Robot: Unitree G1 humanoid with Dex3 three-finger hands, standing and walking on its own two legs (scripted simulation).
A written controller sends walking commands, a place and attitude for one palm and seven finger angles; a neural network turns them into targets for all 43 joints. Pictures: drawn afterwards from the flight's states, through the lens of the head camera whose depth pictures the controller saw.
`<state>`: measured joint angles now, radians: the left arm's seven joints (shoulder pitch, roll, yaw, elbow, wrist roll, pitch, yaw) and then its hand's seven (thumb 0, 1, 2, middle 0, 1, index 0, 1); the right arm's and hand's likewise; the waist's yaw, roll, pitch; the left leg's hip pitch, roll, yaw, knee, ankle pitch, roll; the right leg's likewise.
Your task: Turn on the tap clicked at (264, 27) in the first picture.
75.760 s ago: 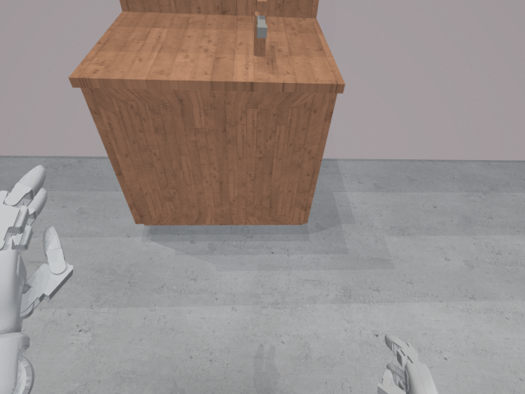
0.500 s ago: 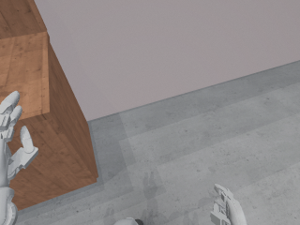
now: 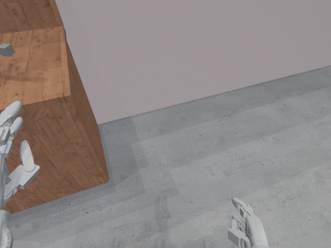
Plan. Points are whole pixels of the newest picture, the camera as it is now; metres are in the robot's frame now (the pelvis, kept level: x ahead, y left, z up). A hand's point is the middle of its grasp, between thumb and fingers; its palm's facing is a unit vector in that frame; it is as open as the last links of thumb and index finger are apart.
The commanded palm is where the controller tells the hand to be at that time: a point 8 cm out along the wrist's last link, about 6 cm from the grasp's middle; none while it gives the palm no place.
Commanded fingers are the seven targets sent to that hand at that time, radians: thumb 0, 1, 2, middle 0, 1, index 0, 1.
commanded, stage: stop stepping back and stand still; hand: left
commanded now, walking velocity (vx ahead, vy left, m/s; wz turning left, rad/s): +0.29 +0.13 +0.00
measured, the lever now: (6, 50) +0.62 +0.55 +0.15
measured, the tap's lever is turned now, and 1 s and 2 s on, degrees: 62 62 62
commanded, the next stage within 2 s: stand and check the lever's angle in 0.58 s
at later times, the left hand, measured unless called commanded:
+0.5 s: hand out of the picture +0.14 +0.26 +0.17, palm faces +0.50 -0.78 -0.37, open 7.4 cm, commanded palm +0.09 +0.29 +0.18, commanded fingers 0.00 0.90 0.90 -0.20 -0.30 -0.20 -0.30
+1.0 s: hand (6, 195) +0.17 +0.26 +0.17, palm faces +0.43 -0.83 -0.36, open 7.4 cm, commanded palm +0.11 +0.30 +0.18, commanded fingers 0.00 0.90 0.90 -0.20 -0.30 -0.20 -0.30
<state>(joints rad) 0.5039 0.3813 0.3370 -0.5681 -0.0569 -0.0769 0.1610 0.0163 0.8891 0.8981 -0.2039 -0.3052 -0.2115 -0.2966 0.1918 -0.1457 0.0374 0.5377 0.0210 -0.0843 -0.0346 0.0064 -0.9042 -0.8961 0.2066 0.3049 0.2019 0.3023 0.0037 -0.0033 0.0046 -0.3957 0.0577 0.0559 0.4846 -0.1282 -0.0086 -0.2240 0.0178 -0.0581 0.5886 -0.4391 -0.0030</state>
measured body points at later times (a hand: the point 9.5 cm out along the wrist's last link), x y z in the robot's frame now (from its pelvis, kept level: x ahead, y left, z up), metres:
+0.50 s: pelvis -0.06 +0.01 +0.00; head -0.08 +0.00 +0.45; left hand +0.11 +0.30 +0.19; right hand +0.10 -0.24 -0.08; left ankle -0.07 +0.14 -0.73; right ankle -0.03 -0.09 -0.73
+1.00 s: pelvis -0.04 +0.02 +0.00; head -0.03 +0.02 +0.45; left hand +0.14 +0.31 +0.19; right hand +0.15 -0.20 -0.07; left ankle -0.06 +0.13 -0.73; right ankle -0.04 -0.09 -0.73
